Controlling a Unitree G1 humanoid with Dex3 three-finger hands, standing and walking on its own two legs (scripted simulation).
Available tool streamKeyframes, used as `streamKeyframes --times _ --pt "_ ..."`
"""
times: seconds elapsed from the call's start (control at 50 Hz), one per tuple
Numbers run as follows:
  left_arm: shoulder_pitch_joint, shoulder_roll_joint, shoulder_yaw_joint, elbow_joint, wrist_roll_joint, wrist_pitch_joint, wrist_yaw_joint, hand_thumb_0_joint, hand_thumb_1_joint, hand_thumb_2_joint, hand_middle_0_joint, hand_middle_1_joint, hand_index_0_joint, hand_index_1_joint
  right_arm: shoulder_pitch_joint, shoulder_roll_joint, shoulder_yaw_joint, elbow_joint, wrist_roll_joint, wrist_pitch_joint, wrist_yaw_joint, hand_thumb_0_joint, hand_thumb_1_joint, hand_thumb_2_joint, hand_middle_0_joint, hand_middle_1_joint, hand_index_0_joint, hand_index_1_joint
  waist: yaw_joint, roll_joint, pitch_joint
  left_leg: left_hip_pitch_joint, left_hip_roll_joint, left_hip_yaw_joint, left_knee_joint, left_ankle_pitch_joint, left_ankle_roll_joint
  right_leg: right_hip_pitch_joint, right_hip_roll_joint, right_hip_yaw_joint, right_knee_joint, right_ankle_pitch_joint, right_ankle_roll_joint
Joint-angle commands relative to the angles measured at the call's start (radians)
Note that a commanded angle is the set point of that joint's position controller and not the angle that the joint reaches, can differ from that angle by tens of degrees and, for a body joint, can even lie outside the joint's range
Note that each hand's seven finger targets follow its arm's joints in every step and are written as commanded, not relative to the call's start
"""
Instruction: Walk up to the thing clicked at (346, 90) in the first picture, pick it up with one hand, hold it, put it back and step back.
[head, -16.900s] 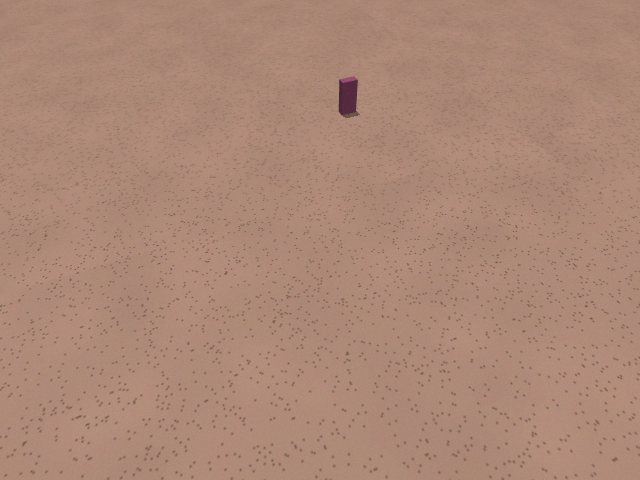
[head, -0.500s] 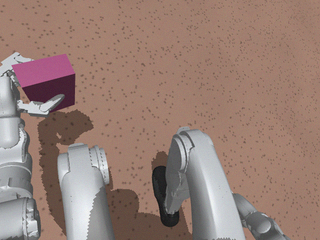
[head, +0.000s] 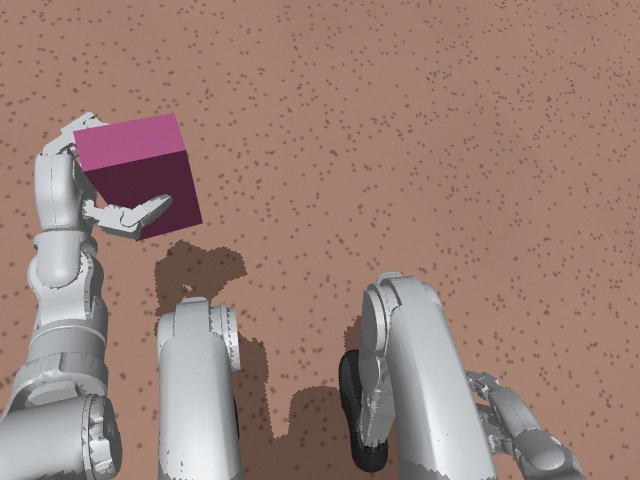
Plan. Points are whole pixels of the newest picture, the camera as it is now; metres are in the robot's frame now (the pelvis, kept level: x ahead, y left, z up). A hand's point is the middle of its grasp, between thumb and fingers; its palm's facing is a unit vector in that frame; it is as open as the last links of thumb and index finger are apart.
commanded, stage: settle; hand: left
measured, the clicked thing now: (152, 187) +0.46 +0.19 -0.06
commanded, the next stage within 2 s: lift in 0.60 s
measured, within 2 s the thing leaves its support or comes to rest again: neither
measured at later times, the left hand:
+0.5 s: hand (113, 171) +0.45 +0.21 -0.01, palm faces +0.07 -1.00 -0.05, open 9.0 cm
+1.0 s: hand (102, 161) +0.45 +0.21 +0.03, palm faces +0.03 -1.00 -0.06, open 9.0 cm
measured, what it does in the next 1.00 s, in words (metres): stands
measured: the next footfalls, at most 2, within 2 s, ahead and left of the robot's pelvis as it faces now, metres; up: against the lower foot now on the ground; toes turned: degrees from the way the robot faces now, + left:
none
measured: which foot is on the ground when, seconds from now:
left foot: down 0.00-1.00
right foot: down 0.00-1.00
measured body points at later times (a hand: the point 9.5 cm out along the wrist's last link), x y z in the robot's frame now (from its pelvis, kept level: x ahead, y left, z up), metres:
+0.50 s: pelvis +0.00 +0.00 +0.02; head +0.20 +0.06 +0.42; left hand +0.44 +0.27 +0.00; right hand +0.13 -0.26 -0.10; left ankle +0.07 +0.13 -0.32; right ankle +0.11 -0.13 -0.32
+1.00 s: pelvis +0.00 +0.00 +0.04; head +0.19 +0.05 +0.45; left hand +0.44 +0.26 +0.03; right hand +0.13 -0.26 -0.08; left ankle +0.07 +0.13 -0.32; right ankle +0.11 -0.13 -0.32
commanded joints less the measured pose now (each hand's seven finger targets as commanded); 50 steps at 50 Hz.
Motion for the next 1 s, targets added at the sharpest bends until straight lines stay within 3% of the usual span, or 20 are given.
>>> streamKeyframes --times 0.0,0.04,0.12,0.26,0.3,0.32,0.38,0.4,0.42,0.5,0.56,0.66,0.7,0.8,0.82,0.86,0.9,0.98 --pt "-0.290 0.183 0.049 -0.187 -0.004 -0.065 -0.005 0.000 0.121 1.224 -1.336 -1.428 -1.332 -1.444 0.120 -0.210 -0.096 -0.048 -0.001 -0.020 -0.024 0.000 -0.911 -0.901 0.200 0.300 0.200 0.300 -0.004 0.147 -0.638 0.347 -0.007 0.094 -0.296 0.150 0.055 0.441 0.033 -0.033 -0.240 0.163 -0.056" --pt "-0.307 0.153 0.023 -0.198 -0.002 -0.062 -0.010 0.000 0.097 1.222 -1.344 -1.430 -1.340 -1.447 0.120 -0.208 -0.101 -0.053 -0.002 -0.022 -0.024 0.000 -0.914 -0.901 0.200 0.300 0.199 0.300 -0.012 0.171 -0.641 0.374 -0.006 0.093 -0.310 0.145 0.051 0.425 0.032 -0.034 -0.241 0.154 -0.059" --pt "-0.334 0.168 0.051 -0.204 -0.020 -0.061 -0.016 0.000 0.104 1.233 -1.355 -1.436 -1.349 -1.455 0.122 -0.207 -0.108 -0.055 0.002 -0.030 -0.028 0.000 -0.911 -0.901 0.200 0.300 0.199 0.300 -0.006 0.149 -0.659 0.372 -0.009 0.098 -0.323 0.100 0.058 0.443 0.033 -0.029 -0.266 0.112 -0.056" --pt "-0.363 0.159 0.044 -0.210 -0.010 -0.063 -0.018 0.000 0.157 1.278 -1.391 -1.473 -1.385 -1.492 0.137 -0.202 -0.113 -0.044 0.007 -0.039 -0.034 0.000 -0.909 -0.900 0.200 0.300 0.199 0.300 -0.005 0.192 -0.661 0.437 -0.008 0.090 -0.363 0.142 0.047 0.407 0.025 -0.030 -0.258 0.140 -0.065" --pt "-0.326 0.134 0.036 -0.160 -0.010 -0.059 -0.017 0.000 0.131 1.288 -1.394 -1.479 -1.386 -1.501 0.132 -0.199 -0.115 -0.051 0.010 -0.040 -0.034 0.000 -0.912 -0.902 0.200 0.300 0.199 0.300 -0.006 0.169 -0.642 0.425 -0.009 0.090 -0.370 0.123 0.050 0.404 0.026 -0.031 -0.267 0.120 -0.064" --pt "-0.354 0.162 0.063 -0.193 -0.011 -0.065 -0.014 0.000 0.141 1.296 -1.396 -1.484 -1.388 -1.506 0.150 -0.200 -0.118 -0.040 0.006 -0.040 -0.035 0.000 -0.912 -0.902 0.200 0.300 0.199 0.300 -0.001 0.171 -0.668 0.439 -0.010 0.093 -0.365 0.139 0.049 0.429 0.024 -0.027 -0.271 0.138 -0.063" --pt "-0.333 0.132 0.034 -0.155 -0.007 -0.062 -0.028 0.000 0.117 1.302 -1.393 -1.488 -1.386 -1.510 0.149 -0.198 -0.115 -0.043 0.010 -0.042 -0.032 0.000 -0.915 -0.903 0.200 0.300 0.199 0.300 -0.011 0.181 -0.661 0.458 -0.010 0.088 -0.378 0.160 0.046 0.411 0.022 -0.032 -0.262 0.148 -0.066" --pt "-0.342 0.157 0.062 -0.169 -0.010 -0.063 -0.027 0.000 0.120 1.301 -1.401 -1.490 -1.392 -1.512 0.163 -0.203 -0.121 -0.037 0.010 -0.043 -0.034 0.000 -0.914 -0.902 0.200 0.300 0.199 0.300 -0.001 0.169 -0.674 0.468 -0.008 0.091 -0.374 0.174 0.046 0.419 0.023 -0.028 -0.266 0.159 -0.066" --pt "-0.363 0.151 0.044 -0.180 -0.006 -0.064 -0.032 0.000 0.133 1.307 -1.404 -1.494 -1.397 -1.515 0.160 -0.201 -0.123 -0.035 0.009 -0.043 -0.035 0.000 -0.910 -0.901 0.200 0.300 0.199 0.300 -0.005 0.174 -0.673 0.461 -0.009 0.095 -0.372 0.176 0.047 0.425 0.023 -0.025 -0.267 0.161 -0.065" --pt "-0.353 0.136 0.048 -0.135 -0.014 -0.059 -0.032 0.000 0.109 1.302 -1.374 -1.470 -1.367 -1.492 0.156 -0.194 -0.121 -0.037 0.010 -0.050 -0.035 0.000 -0.908 -0.902 0.200 0.300 0.199 0.300 -0.005 0.152 -0.654 0.440 -0.011 0.101 -0.379 0.129 0.053 0.425 0.024 -0.019 -0.290 0.123 -0.063" --pt "-0.380 0.156 0.054 -0.171 -0.001 -0.065 -0.031 0.000 0.119 1.309 -1.375 -1.474 -1.368 -1.497 0.168 -0.197 -0.127 -0.033 0.008 -0.050 -0.035 0.000 -0.904 -0.900 0.200 0.300 0.199 0.300 0.001 0.171 -0.680 0.467 -0.011 0.099 -0.389 0.154 0.047 0.431 0.022 -0.020 -0.282 0.137 -0.066" --pt "-0.391 0.151 0.065 -0.155 -0.014 -0.065 -0.036 0.000 0.138 1.329 -1.370 -1.479 -1.363 -1.501 0.176 -0.194 -0.127 -0.021 0.010 -0.055 -0.037 0.000 -0.900 -0.900 0.200 0.300 0.199 0.300 0.000 0.171 -0.660 0.464 -0.012 0.103 -0.399 0.137 0.049 0.431 0.020 -0.017 -0.294 0.123 -0.064" --pt "-0.362 0.153 0.074 -0.110 -0.010 -0.061 -0.031 0.000 0.161 1.243 -1.410 -1.513 -1.433 -1.500 0.171 -0.190 -0.125 -0.026 0.009 -0.056 -0.036 0.000 -0.945 -0.905 0.200 0.299 0.199 0.299 0.005 0.143 -0.669 0.457 -0.011 0.107 -0.392 0.134 0.052 0.447 0.023 -0.014 -0.299 0.120 -0.062" --pt "-0.369 0.155 0.061 -0.183 -0.006 -0.055 -0.049 0.000 0.143 1.298 -1.469 -1.581 -1.490 -1.574 0.185 -0.193 -0.138 -0.029 0.017 -0.057 -0.039 0.000 -0.936 -0.903 0.200 0.299 0.199 0.299 0.021 0.170 -0.736 0.522 -0.013 0.110 -0.417 0.195 0.045 0.473 0.019 -0.011 -0.302 0.165 -0.068" --pt "-0.338 0.165 0.069 -0.167 -0.008 -0.047 -0.054 0.000 0.138 1.289 -1.465 -1.574 -1.487 -1.566 0.177 -0.193 -0.142 -0.034 0.021 -0.056 -0.042 0.000 -0.939 -0.903 0.200 0.299 0.199 0.299 0.029 0.176 -0.734 0.535 -0.011 0.111 -0.423 0.187 0.046 0.461 0.019 -0.008 -0.309 0.156 -0.069" --pt "-0.385 0.145 0.043 -0.230 -0.018 -0.041 -0.071 0.000 0.184 1.292 -1.462 -1.568 -1.484 -1.559 0.188 -0.198 -0.147 -0.037 0.028 -0.058 -0.044 0.000 -0.933 -0.902 0.200 0.299 0.199 0.299 0.010 0.204 -0.735 0.563 -0.010 0.100 -0.448 0.175 0.043 0.450 0.015 -0.013 -0.315 0.153 -0.071" --pt "-0.341 0.162 0.059 -0.219 -0.027 -0.027 -0.083 0.000 0.187 1.279 -1.454 -1.560 -1.478 -1.548 0.192 -0.197 -0.149 -0.040 0.034 -0.059 -0.049 0.000 -0.931 -0.901 0.200 0.299 0.199 0.299 0.019 0.169 -0.747 0.546 -0.012 0.108 -0.446 0.173 0.050 0.499 0.016 -0.007 -0.337 0.155 -0.067" --pt "-0.308 0.141 0.045 -0.270 -0.052 0.002 -0.101 0.000 0.195 1.285 -1.442 -1.561 -1.468 -1.547 0.185 -0.189 -0.149 -0.064 0.051 -0.065 -0.058 0.000 -0.926 -0.900 0.200 0.299 0.200 0.299 0.023 0.157 -0.735 0.560 -0.013 0.106 -0.489 0.141 0.053 0.525 0.013 -0.001 -0.382 0.126 -0.065"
